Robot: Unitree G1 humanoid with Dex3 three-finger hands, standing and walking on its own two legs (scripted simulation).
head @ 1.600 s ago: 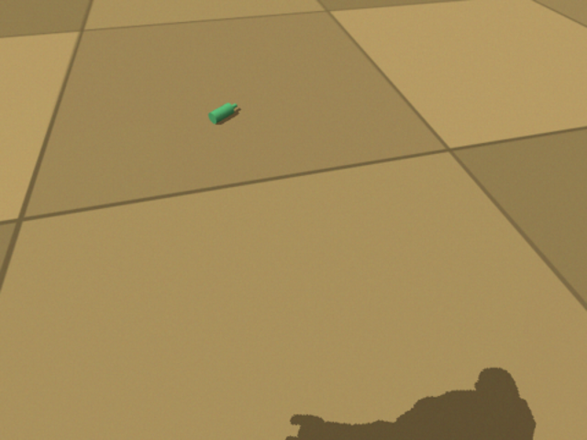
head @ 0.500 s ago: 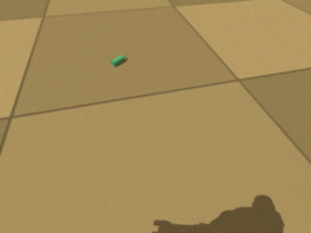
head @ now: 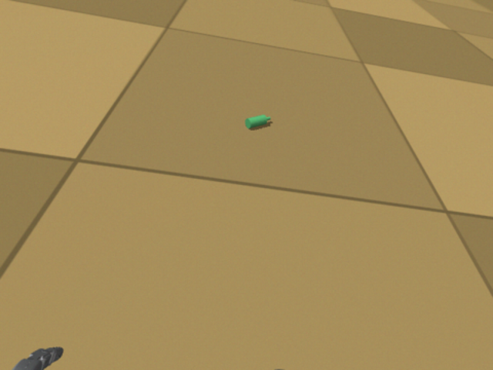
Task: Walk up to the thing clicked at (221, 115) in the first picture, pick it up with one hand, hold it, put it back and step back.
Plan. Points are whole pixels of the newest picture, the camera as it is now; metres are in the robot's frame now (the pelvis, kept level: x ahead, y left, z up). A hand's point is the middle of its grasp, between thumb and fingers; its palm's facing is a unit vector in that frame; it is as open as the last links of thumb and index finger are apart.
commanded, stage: walk up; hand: left
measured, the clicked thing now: (259, 120) +1.90 -0.18 -0.73
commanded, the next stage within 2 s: none
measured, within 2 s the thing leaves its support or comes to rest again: neither
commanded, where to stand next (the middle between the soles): +1.67 -0.59 m, yaw +34 degrees
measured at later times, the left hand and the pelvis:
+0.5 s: hand (148, 288) +0.29 +0.18 -0.11, palm faces +0.27 -0.90 -0.35, open 7.4 cm; pelvis +0.29 -0.10 +0.01, yaw +14 degrees
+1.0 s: hand (188, 192) +0.59 +0.15 -0.15, palm faces +0.29 -0.92 -0.28, open 7.4 cm; pelvis +0.58 -0.15 +0.00, yaw +21 degrees
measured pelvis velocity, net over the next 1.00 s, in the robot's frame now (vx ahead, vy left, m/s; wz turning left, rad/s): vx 0.58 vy -0.15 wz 0.36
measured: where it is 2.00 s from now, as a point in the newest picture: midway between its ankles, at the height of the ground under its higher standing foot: (284, 215)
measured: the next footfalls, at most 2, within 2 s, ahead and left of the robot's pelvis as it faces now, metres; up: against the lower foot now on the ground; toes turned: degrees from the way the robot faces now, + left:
right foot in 0.30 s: +0.36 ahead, -0.20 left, +0.00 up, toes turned +5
left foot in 0.72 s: +0.55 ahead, +0.02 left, +0.00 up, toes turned +25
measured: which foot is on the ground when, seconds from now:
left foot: down 0.00-0.32, up 0.34-0.70, down 0.72-1.00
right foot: up 0.00-0.28, down 0.30-0.72, up 0.74-1.00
